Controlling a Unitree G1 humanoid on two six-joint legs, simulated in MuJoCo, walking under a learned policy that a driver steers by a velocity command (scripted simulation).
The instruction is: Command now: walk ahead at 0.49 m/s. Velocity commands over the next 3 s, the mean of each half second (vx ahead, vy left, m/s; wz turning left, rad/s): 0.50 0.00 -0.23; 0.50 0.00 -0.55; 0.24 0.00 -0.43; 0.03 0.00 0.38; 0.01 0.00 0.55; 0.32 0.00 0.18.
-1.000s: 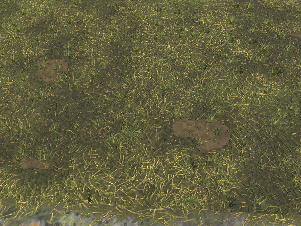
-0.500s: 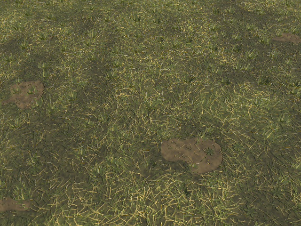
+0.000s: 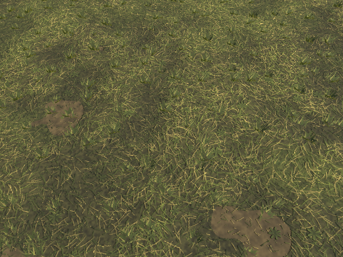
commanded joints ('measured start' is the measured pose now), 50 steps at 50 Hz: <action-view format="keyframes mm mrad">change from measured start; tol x64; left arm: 1 259 14 -20 40 -16 23 12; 50 -240 304 115 -412 -126 78 31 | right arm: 1 -131 -9 9 -60 -3 -9 7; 15 519 -302 -88 144 129 -23 7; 50 -134 -143 -67 -109 84 -41 -49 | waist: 1 61 -64 114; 50 -80 -122 -47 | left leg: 1 -271 59 -5 -212 204 10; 10 178 50 44 -471 85 3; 15 1463 338 -275 3 526 208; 23 201 129 134 -531 -300 85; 35 635 135 318 -32 356 42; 38 -206 -141 -7 770 -823 -29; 50 103 -95 33 -81 -213 -56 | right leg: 1 157 -294 235 28 245 -190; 10 49 -262 308 191 132 -104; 18 -997 -192 69 1656 -155 112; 35 -239 -34 -79 216 181 -107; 38 542 -433 902 -119 80 -369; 50 -188 -196 329 -179 366 -171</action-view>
